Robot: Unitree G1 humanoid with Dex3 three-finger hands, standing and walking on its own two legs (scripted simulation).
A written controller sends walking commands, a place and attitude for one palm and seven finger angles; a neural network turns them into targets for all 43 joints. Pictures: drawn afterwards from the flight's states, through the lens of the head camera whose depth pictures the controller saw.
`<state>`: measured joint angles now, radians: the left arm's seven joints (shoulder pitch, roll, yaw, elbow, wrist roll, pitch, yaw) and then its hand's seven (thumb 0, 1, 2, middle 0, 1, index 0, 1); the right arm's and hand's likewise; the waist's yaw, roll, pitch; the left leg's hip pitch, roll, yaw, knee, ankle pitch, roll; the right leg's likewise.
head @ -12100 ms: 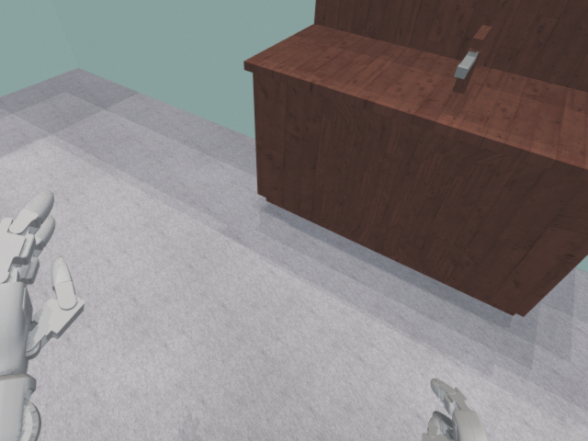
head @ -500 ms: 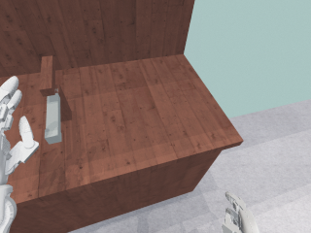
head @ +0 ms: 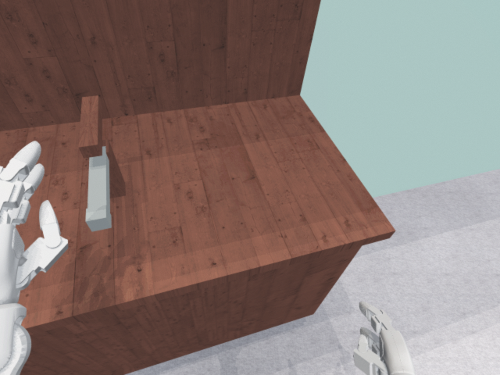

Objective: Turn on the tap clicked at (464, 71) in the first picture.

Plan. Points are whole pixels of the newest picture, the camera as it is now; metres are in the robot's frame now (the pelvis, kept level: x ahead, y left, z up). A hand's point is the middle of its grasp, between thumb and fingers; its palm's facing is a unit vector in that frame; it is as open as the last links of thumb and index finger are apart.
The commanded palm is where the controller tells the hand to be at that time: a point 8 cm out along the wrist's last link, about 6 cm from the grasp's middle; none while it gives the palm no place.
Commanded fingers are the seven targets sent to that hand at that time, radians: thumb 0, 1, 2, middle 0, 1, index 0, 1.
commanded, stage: look again from close up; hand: left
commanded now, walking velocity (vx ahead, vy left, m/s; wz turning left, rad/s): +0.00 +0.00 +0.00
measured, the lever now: (98, 218) +0.31 +0.27 +0.08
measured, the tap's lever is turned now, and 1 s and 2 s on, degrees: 0 0 0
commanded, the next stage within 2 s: come to a stop and stand still in 0.18 s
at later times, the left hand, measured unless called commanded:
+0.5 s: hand (39, 230) +0.23 +0.28 +0.16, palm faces +0.42 -0.83 -0.37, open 7.4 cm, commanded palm +0.15 +0.29 +0.17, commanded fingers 0.00 0.90 0.90 -0.20 -0.30 -0.20 -0.30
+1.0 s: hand (67, 244) +0.22 +0.25 +0.15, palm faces +0.34 -0.88 -0.35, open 7.4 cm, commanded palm +0.16 +0.28 +0.17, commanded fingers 0.00 0.90 0.90 -0.20 -0.30 -0.20 -0.30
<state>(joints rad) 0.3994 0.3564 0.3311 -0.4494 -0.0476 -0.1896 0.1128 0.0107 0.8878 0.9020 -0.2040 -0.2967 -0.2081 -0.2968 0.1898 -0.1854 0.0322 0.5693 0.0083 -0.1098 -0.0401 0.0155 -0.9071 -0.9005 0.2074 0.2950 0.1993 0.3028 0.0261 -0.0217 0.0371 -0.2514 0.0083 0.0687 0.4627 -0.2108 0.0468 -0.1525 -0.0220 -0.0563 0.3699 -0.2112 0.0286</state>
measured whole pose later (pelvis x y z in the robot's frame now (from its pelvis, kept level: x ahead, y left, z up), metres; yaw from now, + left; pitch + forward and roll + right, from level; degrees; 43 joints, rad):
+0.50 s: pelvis -0.01 +0.01 +0.00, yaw -1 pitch +0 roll -1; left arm 0.30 0.40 0.41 -0.35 -0.05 -0.24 0.10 0.01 0.89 0.90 -0.20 -0.30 -0.20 -0.30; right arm 0.20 -0.20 0.01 0.57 0.01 -0.16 0.00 0.02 -0.91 -0.90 0.21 0.29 0.20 0.30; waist 0.03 -0.02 0.06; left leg -0.29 0.00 0.09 0.49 -0.20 0.06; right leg -0.22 -0.04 -0.03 0.44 -0.22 0.03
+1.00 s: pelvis +0.00 +0.01 +0.00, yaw -1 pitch +0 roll -2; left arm 0.41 0.36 0.33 -0.43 -0.04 -0.23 0.09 0.01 0.89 0.90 -0.20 -0.30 -0.21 -0.30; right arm 0.17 -0.19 0.03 0.57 0.01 -0.14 -0.03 0.02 -0.91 -0.90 0.21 0.29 0.20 0.30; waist 0.01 -0.03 0.04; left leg -0.26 0.00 0.08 0.47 -0.22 0.05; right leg -0.17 -0.03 -0.04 0.39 -0.22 0.04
